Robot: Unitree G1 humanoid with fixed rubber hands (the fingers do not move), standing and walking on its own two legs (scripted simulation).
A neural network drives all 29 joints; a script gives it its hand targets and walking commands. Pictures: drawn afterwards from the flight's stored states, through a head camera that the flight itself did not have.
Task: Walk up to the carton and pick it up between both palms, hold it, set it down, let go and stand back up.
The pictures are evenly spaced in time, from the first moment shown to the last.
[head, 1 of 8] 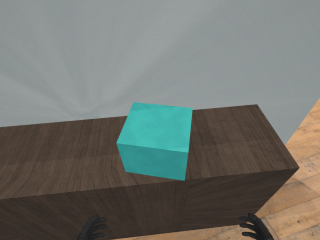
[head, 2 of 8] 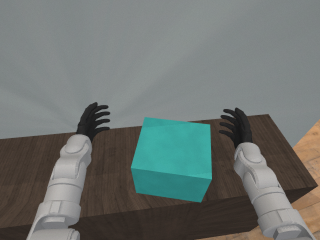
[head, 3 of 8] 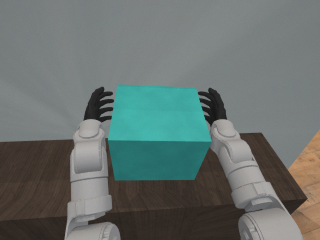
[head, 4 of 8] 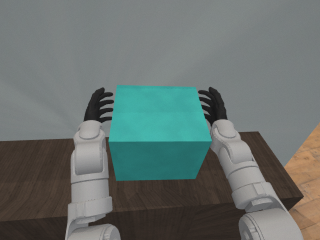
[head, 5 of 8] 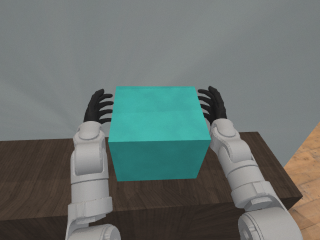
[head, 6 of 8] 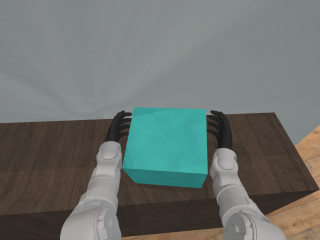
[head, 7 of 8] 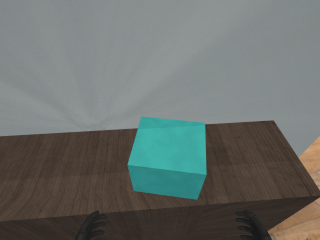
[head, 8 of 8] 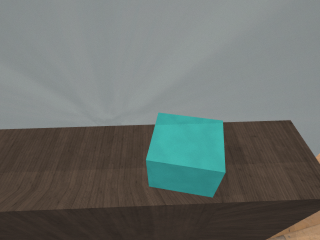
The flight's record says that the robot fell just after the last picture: no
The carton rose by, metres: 0.20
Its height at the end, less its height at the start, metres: +0.00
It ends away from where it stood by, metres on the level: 0.02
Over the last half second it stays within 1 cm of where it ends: yes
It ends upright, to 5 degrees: yes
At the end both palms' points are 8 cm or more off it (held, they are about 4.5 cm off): yes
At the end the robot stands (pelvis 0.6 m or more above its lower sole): yes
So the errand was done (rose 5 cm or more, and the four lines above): yes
